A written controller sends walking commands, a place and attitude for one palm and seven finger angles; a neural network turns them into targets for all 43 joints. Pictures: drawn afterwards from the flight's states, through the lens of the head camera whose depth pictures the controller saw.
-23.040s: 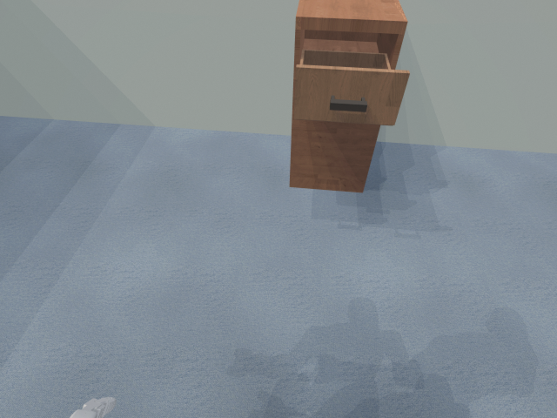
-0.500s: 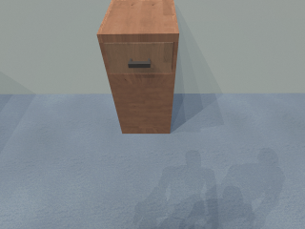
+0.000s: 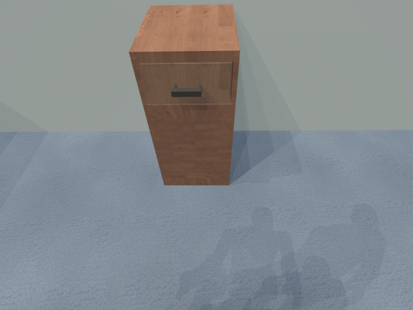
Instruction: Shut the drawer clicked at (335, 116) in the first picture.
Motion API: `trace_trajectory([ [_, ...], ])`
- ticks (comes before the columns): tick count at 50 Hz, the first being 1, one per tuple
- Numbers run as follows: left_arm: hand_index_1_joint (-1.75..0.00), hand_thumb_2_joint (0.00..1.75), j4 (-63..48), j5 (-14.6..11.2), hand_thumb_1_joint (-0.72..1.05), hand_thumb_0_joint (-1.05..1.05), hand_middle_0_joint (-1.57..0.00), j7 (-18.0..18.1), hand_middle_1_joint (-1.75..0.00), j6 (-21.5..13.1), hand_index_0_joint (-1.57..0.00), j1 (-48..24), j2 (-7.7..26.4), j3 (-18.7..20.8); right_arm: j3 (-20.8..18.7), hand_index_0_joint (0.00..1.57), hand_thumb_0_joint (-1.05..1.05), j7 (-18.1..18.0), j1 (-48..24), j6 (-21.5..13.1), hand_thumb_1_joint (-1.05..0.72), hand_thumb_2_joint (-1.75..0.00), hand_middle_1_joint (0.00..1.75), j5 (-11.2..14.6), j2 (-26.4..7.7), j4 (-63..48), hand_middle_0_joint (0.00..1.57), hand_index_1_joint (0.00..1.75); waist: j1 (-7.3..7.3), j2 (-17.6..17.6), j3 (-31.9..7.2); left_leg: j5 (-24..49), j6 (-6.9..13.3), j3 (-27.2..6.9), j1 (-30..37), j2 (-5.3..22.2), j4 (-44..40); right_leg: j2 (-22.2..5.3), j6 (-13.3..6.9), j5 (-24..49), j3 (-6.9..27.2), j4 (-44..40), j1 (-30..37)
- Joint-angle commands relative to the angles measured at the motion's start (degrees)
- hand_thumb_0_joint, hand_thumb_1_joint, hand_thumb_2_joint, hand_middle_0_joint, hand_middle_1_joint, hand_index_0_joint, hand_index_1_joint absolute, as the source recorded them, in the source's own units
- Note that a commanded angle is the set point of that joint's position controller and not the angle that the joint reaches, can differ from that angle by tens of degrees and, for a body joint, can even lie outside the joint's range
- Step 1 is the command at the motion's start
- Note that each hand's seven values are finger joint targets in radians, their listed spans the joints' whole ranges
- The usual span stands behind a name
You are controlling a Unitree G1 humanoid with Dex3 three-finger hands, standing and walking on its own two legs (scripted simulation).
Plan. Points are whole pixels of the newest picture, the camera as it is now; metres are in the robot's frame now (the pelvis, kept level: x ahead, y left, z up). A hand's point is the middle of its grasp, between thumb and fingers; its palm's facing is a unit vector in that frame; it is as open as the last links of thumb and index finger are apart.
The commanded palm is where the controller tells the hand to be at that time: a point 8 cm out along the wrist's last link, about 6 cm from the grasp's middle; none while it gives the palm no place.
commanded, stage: stand and wait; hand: left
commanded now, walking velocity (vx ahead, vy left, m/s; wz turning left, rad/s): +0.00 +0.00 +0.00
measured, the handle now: (186, 89) +0.87 +0.12 -0.08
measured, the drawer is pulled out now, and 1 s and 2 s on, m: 0.00 0.00 0.00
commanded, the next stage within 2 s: none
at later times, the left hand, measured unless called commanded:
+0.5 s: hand out of the picture +0.06 +0.22 -0.16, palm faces +0.00 -0.95 -0.30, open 7.4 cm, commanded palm none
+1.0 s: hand out of the picture +0.06 +0.23 -0.16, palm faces +0.00 -0.95 -0.31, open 7.4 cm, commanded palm none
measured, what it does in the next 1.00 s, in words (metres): stands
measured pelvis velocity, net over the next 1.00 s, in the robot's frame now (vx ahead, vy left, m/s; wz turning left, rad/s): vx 0.00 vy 0.00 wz -0.01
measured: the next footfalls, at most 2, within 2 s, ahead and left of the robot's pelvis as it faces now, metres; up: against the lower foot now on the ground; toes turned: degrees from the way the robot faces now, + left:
none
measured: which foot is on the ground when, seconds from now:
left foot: down 0.00-1.00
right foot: down 0.00-1.00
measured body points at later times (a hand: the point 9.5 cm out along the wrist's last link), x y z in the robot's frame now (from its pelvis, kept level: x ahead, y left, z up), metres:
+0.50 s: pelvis +0.00 +0.00 +0.00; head +0.01 -0.02 +0.45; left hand +0.06 +0.27 -0.14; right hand +0.03 -0.27 -0.16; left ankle +0.00 +0.14 -0.74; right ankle -0.03 -0.08 -0.74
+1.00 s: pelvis +0.00 +0.00 +0.00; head +0.01 -0.01 +0.45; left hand +0.06 +0.28 -0.13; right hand +0.04 -0.28 -0.15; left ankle +0.00 +0.14 -0.74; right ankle -0.03 -0.08 -0.75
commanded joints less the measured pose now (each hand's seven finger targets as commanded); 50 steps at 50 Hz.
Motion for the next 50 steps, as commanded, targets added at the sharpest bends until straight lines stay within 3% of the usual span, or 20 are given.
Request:
trace_trajectory([
  [1, -0.30, 0.90, -2.2, 0.2, 0.90, 0.00, -0.20, 0.5, -0.30, -0.8, -0.20, 0.9, 9.3, 1.7, -1.1, 0.20, 0.00, -0.6, 1.7, -0.7, -0.90, -0.90, 0.30, -0.1, -7.4, -1.8, 0.20, 0.30, 0.10, -1.8, 0.0, 8.2, 3.0, -4.2, 2.1, 4.1, -2.4, -8.5, 0.1, 14.2, 6.4, -4.8, -3.5],
  [9, -0.30, 0.90, -2.9, 0.2, 0.90, 0.00, -0.20, 0.4, -0.30, -1.0, -0.20, -0.6, 11.2, 2.1, -1.2, 0.20, 0.00, -0.6, 0.5, -0.9, -0.90, -0.90, 0.30, -0.1, -8.9, -2.2, 0.20, 0.30, 0.05, -1.9, -2.4, 9.9, 3.0, -4.1, 3.4, 4.3, -2.2, -8.8, 0.2, 17.2, 6.5, -4.7, -1.9],
  [29, -0.30, 0.90, -3.1, 0.1, 0.90, 0.00, -0.20, 0.0, -0.30, -1.0, -0.20, -3.3, 13.5, 2.1, -1.0, 0.20, 0.00, -0.3, -1.1, -0.9, -0.90, -0.90, 0.30, -0.1, -11.5, -2.3, 0.20, 0.30, 0.09, -2.1, -1.6, 8.8, 2.8, -4.6, 3.7, 4.7, -3.8, -8.9, 0.2, 13.9, 6.8, -6.2, -2.1],
  [40, -0.30, 0.90, -3.0, 0.1, 0.90, 0.00, -0.20, 0.1, -0.30, -1.2, -0.20, -3.7, 14.4, 2.1, -1.2, 0.20, 0.00, -0.3, -1.6, -1.0, -0.90, -0.90, 0.30, -0.1, -12.4, -2.3, 0.20, 0.30, -0.03, -2.3, -2.6, 10.3, 2.8, -4.7, 4.4, 4.8, -3.7, -9.1, 0.3, 16.6, 6.9, -6.1, -1.3],
  [50, -0.30, 0.90, -2.9, 0.1, 0.90, 0.00, -0.20, -0.2, -0.30, -1.0, -0.20, -4.4, 15.0, 2.0, -1.1, 0.20, 0.00, -0.1, -2.4, -0.9, -0.90, -0.90, 0.30, -0.2, -13.0, -2.4, 0.20, 0.30, -0.02, -1.6, -1.4, 7.5, 2.8, -4.9, 4.0, 4.8, -4.5, -9.0, 0.3, 11.3, 7.5, -7.3, -2.6],
])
